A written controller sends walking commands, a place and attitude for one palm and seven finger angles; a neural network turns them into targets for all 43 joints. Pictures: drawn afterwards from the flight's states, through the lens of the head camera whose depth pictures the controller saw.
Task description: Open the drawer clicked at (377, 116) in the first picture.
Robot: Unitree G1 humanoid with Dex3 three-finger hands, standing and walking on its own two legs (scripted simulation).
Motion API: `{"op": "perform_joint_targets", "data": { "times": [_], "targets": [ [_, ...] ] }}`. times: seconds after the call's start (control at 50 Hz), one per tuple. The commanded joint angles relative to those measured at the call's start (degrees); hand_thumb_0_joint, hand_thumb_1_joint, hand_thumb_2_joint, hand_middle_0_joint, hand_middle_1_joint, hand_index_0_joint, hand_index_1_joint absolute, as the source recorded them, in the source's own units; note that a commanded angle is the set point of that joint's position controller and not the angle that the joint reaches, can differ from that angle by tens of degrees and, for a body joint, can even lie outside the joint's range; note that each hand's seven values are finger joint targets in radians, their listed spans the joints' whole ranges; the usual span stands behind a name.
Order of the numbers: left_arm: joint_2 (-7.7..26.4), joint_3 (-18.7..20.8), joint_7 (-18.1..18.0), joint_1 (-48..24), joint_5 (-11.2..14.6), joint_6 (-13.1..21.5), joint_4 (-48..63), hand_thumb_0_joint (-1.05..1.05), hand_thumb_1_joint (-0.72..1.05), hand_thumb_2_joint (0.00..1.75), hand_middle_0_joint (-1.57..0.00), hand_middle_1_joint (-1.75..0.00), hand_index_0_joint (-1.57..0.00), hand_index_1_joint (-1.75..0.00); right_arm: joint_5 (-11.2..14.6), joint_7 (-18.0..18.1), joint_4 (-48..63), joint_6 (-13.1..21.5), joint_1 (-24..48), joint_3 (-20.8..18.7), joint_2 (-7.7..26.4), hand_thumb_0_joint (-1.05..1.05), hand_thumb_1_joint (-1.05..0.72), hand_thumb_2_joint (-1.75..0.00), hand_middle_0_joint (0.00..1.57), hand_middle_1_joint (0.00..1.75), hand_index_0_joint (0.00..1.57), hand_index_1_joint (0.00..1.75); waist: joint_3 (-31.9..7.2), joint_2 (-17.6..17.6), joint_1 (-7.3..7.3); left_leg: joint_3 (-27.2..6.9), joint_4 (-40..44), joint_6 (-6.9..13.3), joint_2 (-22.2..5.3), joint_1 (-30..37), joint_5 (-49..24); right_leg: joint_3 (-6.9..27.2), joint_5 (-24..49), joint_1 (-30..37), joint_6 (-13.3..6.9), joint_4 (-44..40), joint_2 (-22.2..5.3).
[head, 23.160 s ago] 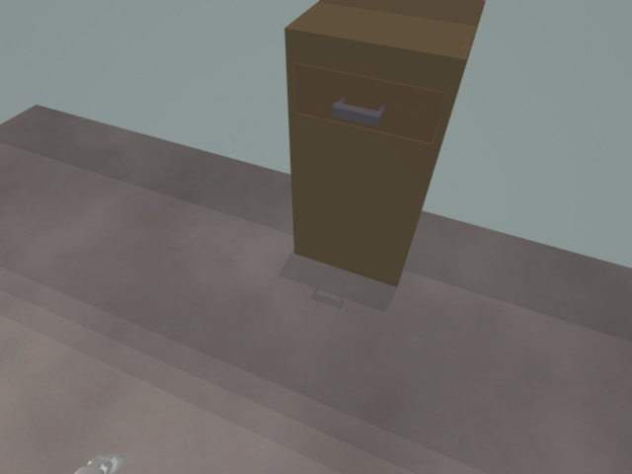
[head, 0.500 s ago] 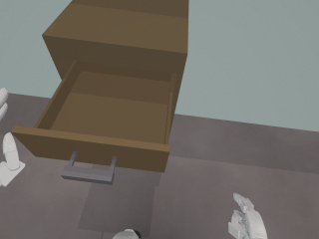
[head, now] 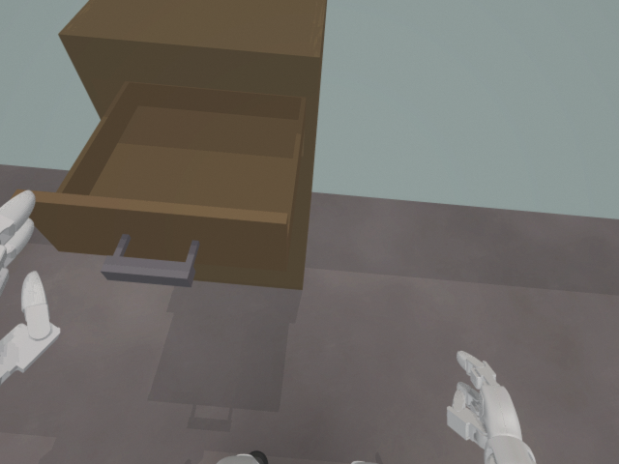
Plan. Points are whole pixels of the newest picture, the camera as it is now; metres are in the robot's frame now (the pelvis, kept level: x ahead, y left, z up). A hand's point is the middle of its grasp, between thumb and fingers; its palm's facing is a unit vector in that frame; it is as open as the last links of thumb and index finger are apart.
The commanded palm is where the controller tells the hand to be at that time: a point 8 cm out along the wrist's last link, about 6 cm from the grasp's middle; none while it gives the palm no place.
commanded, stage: stop stepping back and stand still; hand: left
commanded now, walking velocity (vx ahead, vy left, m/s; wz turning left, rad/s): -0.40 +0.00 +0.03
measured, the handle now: (154, 257) +0.39 +0.26 -0.04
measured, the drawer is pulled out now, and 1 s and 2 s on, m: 0.29 0.29 0.29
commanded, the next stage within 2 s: let the arm hang, fingers relaxed in 0.76 s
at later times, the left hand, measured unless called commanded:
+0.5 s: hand out of the picture +0.06 +0.20 +0.17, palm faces +0.38 -0.78 -0.50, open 7.4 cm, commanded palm +0.00 +0.25 +0.18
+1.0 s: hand out of the picture +0.05 +0.21 -0.03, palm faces +0.28 -0.87 -0.40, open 7.4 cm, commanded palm none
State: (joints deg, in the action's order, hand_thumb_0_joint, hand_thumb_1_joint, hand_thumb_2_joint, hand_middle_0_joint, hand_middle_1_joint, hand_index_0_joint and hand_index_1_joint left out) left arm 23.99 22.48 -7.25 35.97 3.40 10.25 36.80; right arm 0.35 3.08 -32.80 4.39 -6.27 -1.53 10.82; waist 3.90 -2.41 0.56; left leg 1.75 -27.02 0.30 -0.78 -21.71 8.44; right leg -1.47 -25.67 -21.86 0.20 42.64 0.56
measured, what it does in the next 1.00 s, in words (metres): walks backwards: left foot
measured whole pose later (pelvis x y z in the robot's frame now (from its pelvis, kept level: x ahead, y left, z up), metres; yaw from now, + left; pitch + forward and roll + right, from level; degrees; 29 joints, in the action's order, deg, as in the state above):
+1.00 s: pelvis -0.12 -0.05 -0.01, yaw +9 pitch +0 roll +0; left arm 15.7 7.2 -2.0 17.2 -2.3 0.7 -13.0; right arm -1.1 -0.5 -44.1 1.1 -11.8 -1.0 12.7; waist -2.0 2.9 0.2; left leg -0.2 -37.6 -0.2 0.2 -18.1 19.1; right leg -5.1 -18.2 -19.6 -2.7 37.9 -0.7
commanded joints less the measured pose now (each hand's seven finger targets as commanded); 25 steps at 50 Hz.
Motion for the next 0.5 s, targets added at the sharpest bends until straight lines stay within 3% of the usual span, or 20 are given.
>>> {"op": "perform_joint_targets", "data": {
  "times": [0.0,0.02,0.06,0.08,0.1,0.12,0.14,0.16,0.18,0.2,0.26,0.3,0.34,0.38,0.4,0.42,0.44,0.48],
  "targets": [
    [6.9,5.7,-1.2,5.0,0.5,4.0,17.9,0.00,0.90,0.90,-0.20,-0.30,-0.20,-0.30,0.1,-0.6,7.8,4.6,1.6,-2.4,8.0,0.00,-0.90,-0.90,0.20,0.30,0.20,0.30,-14.7,13.9,-1.20,-11.2,5.2,7.0,-15.7,8.7,-29.5,0.6,3.2,5.4,0.5,-0.9,-1.3],
    [9.0,7.6,-1.6,5.7,0.4,3.9,19.0,0.00,0.90,0.90,-0.20,-0.30,-0.20,-0.30,0.1,-0.5,8.4,4.5,1.7,-2.3,8.5,0.00,-0.90,-0.90,0.20,0.30,0.20,0.30,-14.8,15.7,-1.28,-9.6,5.2,6.3,-14.5,5.7,-18.4,0.2,3.0,8.4,0.7,-4.5,-1.6],
    [8.5,7.9,-1.9,7.7,0.5,3.7,16.6,0.00,0.90,0.90,-0.20,-0.30,-0.20,-0.30,1.1,-0.4,10.2,4.1,1.4,-1.5,8.5,0.00,-0.90,-0.90,0.20,0.30,0.20,0.30,-11.3,13.7,-1.09,-6.1,3.8,3.6,-9.2,-4.6,11.8,-1.9,9.7,16.7,0.6,-15.1,-2.7],
    [10.1,9.2,-2.1,7.5,0.4,3.8,15.4,0.00,0.90,0.90,-0.20,-0.30,-0.20,-0.30,1.5,-0.2,10.7,3.5,1.4,-1.6,7.8,0.00,-0.90,-0.90,0.20,0.30,0.20,0.30,-9.4,6.9,-0.52,-1.9,-2.7,0.7,-3.9,-6.2,20.4,0.7,8.5,15.3,-1.0,-21.9,-6.0],
    [11.6,10.4,-2.6,5.9,0.3,3.7,13.8,0.00,0.90,0.90,-0.20,-0.30,-0.20,-0.30,1.6,0.1,11.0,2.7,1.4,-1.7,7.0,0.00,-0.90,-0.90,0.20,0.30,0.20,0.30,-7.1,-5.0,0.07,0.0,-19.6,-1.6,1.1,-4.3,19.8,16.3,-2.7,4.1,-5.8,-31.4,-16.1],
    [10.5,9.5,-2.7,2.6,1.2,2.4,13.4,0.00,0.90,0.90,-0.20,-0.30,-0.20,-0.30,2.2,0.3,10.1,2.3,-0.1,-2.9,7.8,0.00,-0.90,-0.90,0.20,0.30,0.20,0.30,-7.9,-13.5,-0.56,-3.0,-35.7,-2.2,3.3,-1.9,18.3,27.5,-10.2,-5.5,-9.7,-36.3,-23.6],
    [7.9,7.3,-2.7,1.8,0.8,1.9,9.7,0.00,0.90,0.90,-0.20,-0.30,-0.20,-0.30,1.3,0.5,7.7,2.1,-0.7,-2.7,7.4,0.00,-0.90,-0.90,0.20,0.30,0.20,0.30,-6.6,-9.7,1.97,-5.4,-41.8,-1.9,1.5,-2.5,14.2,23.0,-6.7,-5.4,-9.0,-33.9,-22.7],
    [7.2,7.1,-2.8,1.5,0.8,1.8,7.2,0.00,0.90,0.90,-0.20,-0.30,-0.20,-0.30,0.9,0.7,7.0,1.8,0.4,-2.0,6.4,0.00,-0.90,-0.90,0.20,0.30,0.20,0.30,-6.7,-6.2,2.71,-5.8,-42.1,-2.1,0.5,-3.3,12.9,18.5,-5.5,-4.2,-8.3,-31.4,-21.0],
    [6.9,6.7,-2.8,1.8,0.3,2.0,5.3,0.00,0.90,0.90,-0.20,-0.30,-0.20,-0.30,0.5,1.0,7.1,1.6,1.1,-1.7,6.6,0.00,-0.90,-0.90,0.20,0.30,0.20,0.30,-6.5,-4.3,2.74,-4.7,-38.6,-2.0,-0.1,-3.7,11.6,13.8,-3.4,-2.6,-7.1,-30.2,-18.9],
    [6.7,6.3,-2.8,2.3,-0.3,2.4,2.8,0.00,0.90,0.90,-0.20,-0.30,-0.20,-0.30,0.3,1.1,6.9,1.7,1.8,-1.4,6.7,0.00,-0.90,-0.90,0.20,0.30,0.20,0.30,-6.2,-4.2,2.27,-3.2,-32.9,-1.6,-0.2,-3.3,12.0,11.8,-2.2,-0.4,-6.0,-30.1,-17.5],
    [5.8,3.7,-3.0,2.3,-1.9,3.3,2.0,0.00,0.90,0.90,-0.20,-0.30,-0.20,-0.30,0.4,1.1,7.1,3.0,1.7,-1.3,7.6,0.00,-0.90,-0.90,0.20,0.30,0.20,0.30,-4.7,-7.9,0.23,0.7,-14.5,0.9,0.6,1.2,17.5,11.6,-4.0,3.4,-5.3,-32.4,-17.3],
    [5.8,3.4,-3.4,2.0,-2.6,3.8,5.1,0.00,0.90,0.90,-0.20,-0.30,-0.20,-0.30,0.0,0.5,6.8,4.3,0.2,-1.3,7.5,0.00,-0.90,-0.90,0.20,0.30,0.20,0.30,-6.0,-8.4,0.07,2.2,-2.4,2.3,1.2,5.2,16.7,11.6,-2.3,7.1,-4.6,-31.8,-16.9],
    [6.9,3.5,-3.6,1.5,-2.3,4.4,10.3,0.00,0.90,0.90,-0.20,-0.30,-0.20,-0.30,-0.2,0.3,7.4,5.0,-1.3,-1.4,7.8,0.00,-0.90,-0.90,0.20,0.30,0.20,0.30,-7.1,-2.0,0.44,1.9,10.1,3.5,-0.2,9.5,12.0,8.3,1.5,11.1,-2.9,-26.1,-13.3],
    [8.0,4.1,-3.4,1.1,-2.1,5.6,13.3,0.00,0.90,0.90,-0.20,-0.30,-0.20,-0.30,-0.4,0.3,8.8,5.7,-1.6,-2.6,9.7,0.00,-0.90,-0.90,0.20,0.30,0.20,0.30,-7.5,9.6,-0.39,-4.6,13.7,5.7,-6.8,9.0,8.9,3.0,6.8,12.9,-0.4,-15.8,-6.3],
    [8.3,4.8,-3.1,2.0,-2.3,5.5,13.7,0.00,0.90,0.90,-0.20,-0.30,-0.20,-0.30,0.3,-0.2,9.2,5.7,-1.6,-3.2,10.4,0.00,-0.90,-0.90,0.20,0.30,0.20,0.30,-8.9,11.8,-1.12,-6.4,10.7,6.2,-9.3,10.2,5.2,0.3,9.5,11.4,0.3,-10.8,-4.0],
    [9.8,6.3,-3.1,2.7,-2.2,5.4,14.1,0.00,0.90,0.90,-0.20,-0.30,-0.20,-0.30,0.6,-0.2,8.6,5.6,-2.1,-2.6,8.9,0.00,-0.90,-0.90,0.20,0.30,0.20,0.30,-8.8,16.5,-0.95,-7.2,13.5,6.5,-10.5,7.0,19.5,-1.0,0.0,8.7,0.5,-8.4,-3.8],
    [8.5,5.8,-3.6,1.4,-2.9,4.9,12.4,0.00,0.90,0.90,-0.20,-0.30,-0.20,-0.30,0.8,0.2,8.3,5.4,-2.0,-1.8,7.9,0.00,-0.90,-0.90,0.20,0.30,0.20,0.30,-5.1,18.5,-0.06,-9.6,16.2,7.1,-10.8,-1.9,29.6,-3.1,1.2,11.1,0.3,-4.3,-2.2],
    [7.5,5.6,-3.4,-0.2,-2.4,4.5,7.5,0.00,0.90,0.90,-0.20,-0.30,-0.20,-0.30,1.2,0.5,7.2,5.5,-1.6,-2.0,8.6,0.00,-0.90,-0.90,0.20,0.30,0.20,0.30,-2.3,11.0,0.10,-7.6,10.8,6.9,-9.7,-5.5,23.3,-3.2,6.5,13.3,0.6,-6.9,-1.7]
  ]
}}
